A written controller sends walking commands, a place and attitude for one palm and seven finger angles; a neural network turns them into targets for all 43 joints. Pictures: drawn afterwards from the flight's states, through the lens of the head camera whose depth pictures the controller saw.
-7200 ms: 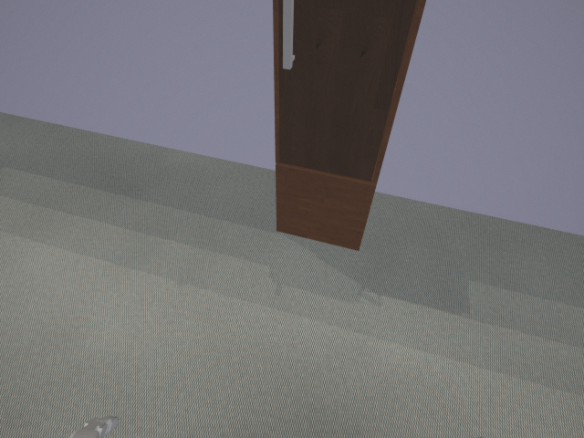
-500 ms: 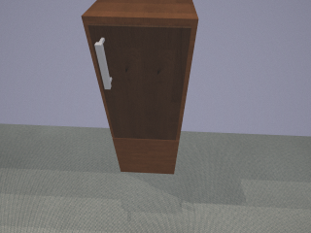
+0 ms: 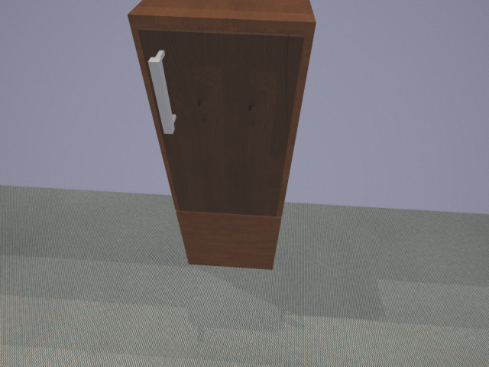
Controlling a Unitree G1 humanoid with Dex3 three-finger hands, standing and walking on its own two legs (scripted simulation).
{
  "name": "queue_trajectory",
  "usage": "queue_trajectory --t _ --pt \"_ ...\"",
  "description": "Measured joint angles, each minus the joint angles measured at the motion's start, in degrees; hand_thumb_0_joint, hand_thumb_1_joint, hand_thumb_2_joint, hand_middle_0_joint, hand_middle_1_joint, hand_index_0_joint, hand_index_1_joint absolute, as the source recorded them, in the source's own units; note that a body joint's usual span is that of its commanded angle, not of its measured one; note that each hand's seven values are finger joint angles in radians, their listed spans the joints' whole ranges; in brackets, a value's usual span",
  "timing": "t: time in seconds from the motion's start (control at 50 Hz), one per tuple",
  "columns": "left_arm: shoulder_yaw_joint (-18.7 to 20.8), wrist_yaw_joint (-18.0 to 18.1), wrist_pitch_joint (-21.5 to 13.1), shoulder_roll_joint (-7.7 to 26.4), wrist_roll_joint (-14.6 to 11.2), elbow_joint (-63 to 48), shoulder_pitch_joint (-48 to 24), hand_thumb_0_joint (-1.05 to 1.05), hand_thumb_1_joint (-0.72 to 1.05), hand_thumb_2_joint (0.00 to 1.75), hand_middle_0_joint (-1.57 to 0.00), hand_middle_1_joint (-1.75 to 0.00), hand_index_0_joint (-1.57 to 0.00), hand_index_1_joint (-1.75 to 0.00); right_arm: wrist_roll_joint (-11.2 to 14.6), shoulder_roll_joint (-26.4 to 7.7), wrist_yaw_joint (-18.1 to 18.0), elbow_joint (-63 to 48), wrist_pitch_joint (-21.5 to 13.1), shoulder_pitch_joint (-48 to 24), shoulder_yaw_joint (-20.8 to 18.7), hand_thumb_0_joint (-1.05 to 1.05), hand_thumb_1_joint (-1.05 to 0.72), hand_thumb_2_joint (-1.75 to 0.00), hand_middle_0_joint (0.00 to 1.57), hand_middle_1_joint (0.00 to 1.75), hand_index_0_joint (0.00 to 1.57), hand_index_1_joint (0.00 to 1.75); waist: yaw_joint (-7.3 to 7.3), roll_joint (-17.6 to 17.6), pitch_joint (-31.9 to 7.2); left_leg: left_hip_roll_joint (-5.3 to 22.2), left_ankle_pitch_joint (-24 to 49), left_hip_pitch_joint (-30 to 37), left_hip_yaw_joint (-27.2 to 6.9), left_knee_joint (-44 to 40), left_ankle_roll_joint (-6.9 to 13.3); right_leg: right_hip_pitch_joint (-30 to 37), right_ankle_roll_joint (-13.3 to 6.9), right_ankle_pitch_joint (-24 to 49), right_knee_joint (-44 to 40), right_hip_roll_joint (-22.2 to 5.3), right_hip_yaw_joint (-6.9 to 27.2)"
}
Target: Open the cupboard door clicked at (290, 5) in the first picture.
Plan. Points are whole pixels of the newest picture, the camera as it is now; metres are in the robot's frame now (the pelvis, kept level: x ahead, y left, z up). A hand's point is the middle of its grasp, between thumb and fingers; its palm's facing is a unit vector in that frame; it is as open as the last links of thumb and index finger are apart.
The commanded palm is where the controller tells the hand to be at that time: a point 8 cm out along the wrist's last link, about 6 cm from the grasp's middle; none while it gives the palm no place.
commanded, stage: shuffle to correct the standing spot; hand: left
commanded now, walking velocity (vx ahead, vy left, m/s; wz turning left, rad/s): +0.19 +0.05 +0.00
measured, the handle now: (165, 93) +0.64 +0.23 +0.13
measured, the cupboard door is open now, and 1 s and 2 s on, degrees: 0 0 0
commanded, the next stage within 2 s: come to a stop and stand still in 0.26 s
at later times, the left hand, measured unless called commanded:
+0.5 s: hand out of the picture +0.06 +0.20 -0.18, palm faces +0.07 -0.99 -0.14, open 7.3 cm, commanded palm none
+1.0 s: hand (161, 355) +0.18 +0.17 -0.16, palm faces +0.06 -0.97 -0.24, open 7.2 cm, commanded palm none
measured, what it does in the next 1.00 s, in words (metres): walks ahead: left foot, then right foot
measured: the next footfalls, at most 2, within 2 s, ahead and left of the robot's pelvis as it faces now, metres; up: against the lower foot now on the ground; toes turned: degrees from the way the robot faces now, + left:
left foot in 0.38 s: +0.11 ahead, +0.12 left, +0.00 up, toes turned +8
right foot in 0.78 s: +0.20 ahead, -0.09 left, +0.00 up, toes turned -3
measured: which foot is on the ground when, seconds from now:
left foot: down 0.00-0.24, up 0.26-0.36, down 0.38-0.80, up 0.82-1.00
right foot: down 0.00-0.38, up 0.40-0.76, down 0.78-1.00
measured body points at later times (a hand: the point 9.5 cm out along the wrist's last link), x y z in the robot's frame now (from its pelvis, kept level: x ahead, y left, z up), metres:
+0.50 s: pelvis +0.10 +0.04 +0.00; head +0.10 +0.05 +0.45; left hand +0.05 +0.25 -0.17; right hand +0.11 -0.19 -0.15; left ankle +0.07 +0.11 -0.73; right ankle +0.05 -0.09 -0.67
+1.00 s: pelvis +0.10 -0.01 +0.01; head +0.14 -0.02 +0.45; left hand +0.18 +0.22 -0.14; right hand +0.14 -0.24 -0.16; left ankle +0.06 +0.13 -0.68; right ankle +0.15 -0.09 -0.73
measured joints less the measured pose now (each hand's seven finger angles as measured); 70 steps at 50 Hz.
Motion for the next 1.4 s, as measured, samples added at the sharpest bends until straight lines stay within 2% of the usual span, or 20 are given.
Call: queue_trajectory --t 0.16,0.22,0.32,0.36,0.4,0.46,0.5,0.6,0.74,0.78,0.82,0.88,0.96,1.04,1.12,1.2,1.22,1.28,1.34,1.4 --pt "0.6 -0.4 -0.5 0.0 0.3 0.1 1.4 0.0 0.91 0.89 -0.2 -0.3 -0.2 -0.3 0.3 0.5 -0.1 -0.2 -1.4 1.6 -0.2 0.01 -0.91 -0.9 0.2 0.3 0.2 0.3 -0.02 -0.5 -0.8 -0.4 -3.2 1.2 0.4 1.5 -0.6 0.4 -0.3 -2.9 2.7 -0.1 1.1" --pt "0.7 -0.3 -1.7 -0.3 0.4 -0.2 1.0 0.0 0.91 0.89 -0.2 -0.3 -0.2 -0.29 0.5 0.6 -0.2 -0.1 -2.0 1.5 -0.1 0.01 -0.91 -0.9 0.2 0.3 0.2 0.3 0.07 0.4 -0.7 0.0 -4.7 1.4 0.1 2.6 -0.6 1.1 0.9 -3.9 2.9 0.2 0.8" --pt "1.2 0.4 -3.8 -0.6 0.7 -0.9 0.1 0.0 0.91 0.89 -0.2 -0.3 -0.2 -0.3 0.7 0.8 0.2 -0.2 -1.5 -1.2 -0.2 0.01 -0.91 -0.9 0.2 0.3 0.2 0.3 0.69 0.0 0.3 -0.6 -9.7 -3.7 2.0 11.5 1.2 3.6 1.7 -5.6 2.1 -1.1 -1.3" --pt "1.2 0.6 -3.5 -0.5 0.8 -0.9 0.5 0.0 0.91 0.89 -0.2 -0.3 -0.2 -0.3 0.6 0.6 0.3 -0.8 -1.9 -2.8 -0.3 0.01 -0.91 -0.9 0.2 0.3 0.2 0.3 1.1 -0.9 0.9 -1.2 -7.3 -3.9 3.5 6.9 1.6 4.8 2.3 -6.2 2.0 -2.1 -1.3" --pt "1.2 0.6 -2.2 -0.4 0.4 -0.3 1.1 0.0 0.91 0.89 -0.2 -0.3 -0.2 -0.3 0.3 -0.2 -0.1 -1.4 -3.0 -3.8 -0.6 0.02 -0.92 -0.9 0.2 0.3 0.2 0.3 1.1 -1.8 0.8 -1.7 -1.1 -2.9 4.8 4.1 2.5 3.5 1.2 -8.9 7.1 -2.6 -0.3" --pt "1.2 0.7 0.1 -0.2 0.3 1.1 0.7 0.0 0.91 0.89 -0.2 -0.3 -0.2 -0.29 0.0 -0.6 -0.8 -2.6 -3.7 -4.3 -0.6 0.02 -0.93 -0.9 0.2 0.3 0.2 0.3 0.22 -2.1 0.1 -2.0 -2.5 -0.5 6.5 2.5 3.4 -2.7 -0.6 -11.6 22.0 -1.0 1.2" --pt "1.0 0.8 0.4 0.1 0.2 1.1 -0.8 0.0 0.91 0.89 -0.2 -0.3 -0.2 -0.29 0.0 -0.3 -1.3 -2.9 -3.9 -4.2 -0.3 0.02 -0.92 -0.9 0.2 0.3 0.2 0.3 -0.44 -2.1 0.2 -2.2 -1.6 1.5 6.7 -1.1 3.4 -6.1 -0.5 -9.4 25.8 -0.5 0.6" --pt "0.4 1.9 0.6 0.9 0.1 -1.0 -6.3 0.02 0.94 0.89 -0.2 -0.3 -0.2 -0.29 0.2 1.4 -2.1 -1.5 -3.2 -4.7 1.0 0.01 -0.92 -0.9 0.2 0.3 0.2 0.3 -0.57 -1.5 2.8 -2.6 1.8 4.9 5.9 -8.0 3.2 -7.8 0.7 -2.9 15.8 0.1 -0.3" --pt "1.0 1.3 1.6 2.4 0.0 -4.4 -10.5 0.02 0.94 0.89 -0.2 -0.3 -0.2 -0.29 0.3 1.9 -2.1 -1.4 -0.6 -5.8 -0.5 0.01 -0.91 -0.9 0.21 0.3 0.2 0.3 -1.5 0.6 6.2 -1.8 0.3 5.2 5.5 -6.6 1.8 -5.1 0.0 -1.0 5.0 1.3 -0.6" --pt "1.1 1.2 1.1 2.5 0.1 -5.5 -10.9 0.01 0.93 0.89 -0.2 -0.3 -0.2 -0.29 0.4 1.5 -1.9 -1.5 -0.1 -5.7 -1.1 0.01 -0.91 -0.9 0.21 0.3 0.2 0.3 -1.42 1.0 6.2 -1.6 -1.4 4.1 5.6 -3.7 1.0 -2.8 -0.3 4.8 0.1 1.2 -0.7" --pt "1.0 1.5 0.1 2.3 0.2 -6.0 -11.4 0.01 0.93 0.89 -0.2 -0.3 -0.2 -0.29 0.9 0.7 -1.6 -1.5 0.5 -6.6 -1.7 0.01 -0.91 -0.9 0.21 0.3 0.2 0.3 -1.47 1.9 6.4 -0.8 -4.9 1.2 4.7 2.3 0.4 -3.1 -1.8 2.9 0.7 2.0 -1.0" --pt "0.3 1.7 -0.4 1.7 0.1 -6.5 -12.3 0.0 0.92 0.89 -0.2 -0.3 -0.2 -0.29 1.3 -0.3 -1.5 -1.6 1.7 -8.2 -2.3 0.01 -0.91 -0.9 0.2 0.3 0.2 0.3 -1.77 2.0 6.4 -1.5 -11.9 -4.1 1.3 14.8 -0.2 -3.1 -3.2 1.6 0.9 2.0 -1.8" --pt "0.4 2.1 -0.3 1.0 0.0 -7.3 -12.4 0.0 0.93 0.89 -0.2 -0.3 -0.2 -0.3 1.2 -0.9 -0.8 -1.9 2.4 -10.2 -2.5 0.01 -0.91 -0.9 0.2 0.3 0.2 0.3 -0.94 0.5 5.4 -1.4 -10.0 -7.6 -0.6 21.9 -1.3 -2.5 -3.6 3.8 -1.9 2.2 -1.8" --pt "0.7 1.7 -0.1 1.9 0.4 -7.8 -11.9 -0.01 0.94 0.89 -0.2 -0.3 -0.21 -0.3 1.0 -1.4 -0.2 -3.1 2.5 -11.3 -2.5 0.01 -0.91 -0.9 0.2 0.3 0.2 0.3 0.18 -1.3 4.1 -1.3 -8.4 -7.4 -0.7 18.5 -2.1 -2.5 -3.8 6.0 -4.3 2.0 -1.6" --pt "0.9 1.2 0.3 2.7 0.7 -7.7 -10.4 0.0 0.93 0.89 -0.2 -0.3 -0.21 -0.3 0.9 -1.8 0.1 -4.4 2.2 -11.7 -2.5 0.01 -0.91 -0.9 0.2 0.3 0.2 0.3 1.22 -2.5 2.9 -1.7 -7.5 -5.4 -0.2 12.1 -1.7 -2.8 -3.4 7.7 -5.5 1.6 -1.3" --pt "1.4 1.0 1.6 3.7 0.4 -6.6 -8.1 0.0 0.92 0.89 -0.2 -0.3 -0.21 -0.3 0.8 -1.7 0.4 -5.4 1.0 -10.2 -2.0 0.01 -0.91 -0.9 0.2 0.3 0.2 0.3 1.24 -2.7 1.0 -1.7 -2.3 0.5 0.8 -0.9 -0.3 -3.4 -2.2 8.4 -5.2 1.7 -1.5" --pt "1.5 1.0 2.0 4.0 0.3 -6.1 -7.5 0.0 0.92 0.89 -0.2 -0.3 -0.21 -0.3 0.7 -1.6 0.3 -5.5 0.6 -9.4 -1.9 0.0 -0.91 -0.9 0.2 0.3 0.2 0.3 0.93 -2.6 0.4 -1.7 -0.1 1.6 0.7 -4.0 0.2 -4.2 -1.9 6.9 -3.8 1.8 -1.6" --pt "1.8 0.7 3.2 4.5 0.2 -4.6 -6.0 0.0 0.91 0.89 -0.2 -0.3 -0.2 -0.3 -0.1 -0.3 -0.1 -5.1 0.5 -6.3 -1.1 0.0 -0.91 -0.9 0.2 0.3 0.2 0.3 0.24 -3.2 -0.8 -2.1 2.5 2.1 1.0 -5.1 1.3 -7.4 -1.0 -3.0 6.0 2.4 0.7" --pt "2.0 -0.2 2.8 4.3 0.5 -4.1 -5.0 0.0 0.91 0.89 -0.2 -0.3 -0.2 -0.29 -0.1 0.7 -0.4 -3.6 0.4 -3.1 -0.2 0.0 -0.91 -0.9 0.2 0.3 0.2 0.3 0.03 -2.6 -1.6 -2.1 4.4 3.0 0.5 -8.6 1.7 -11.0 -0.8 -2.0 18.6 3.3 2.6" --pt "1.9 -0.7 1.8 3.8 0.6 -3.8 -3.9 0.0 0.91 0.89 -0.2 -0.3 -0.2 -0.29 0.0 1.8 -0.6 -2.1 -0.2 -1.0 0.4 0.01 -0.9 -0.9 0.2 0.3 0.2 0.3 0.13 -2.5 -1.5 -2.4 6.2 3.6 0.6 -11.5 1.6 -12.4 -0.3 0.1 25.9 2.8 3.3"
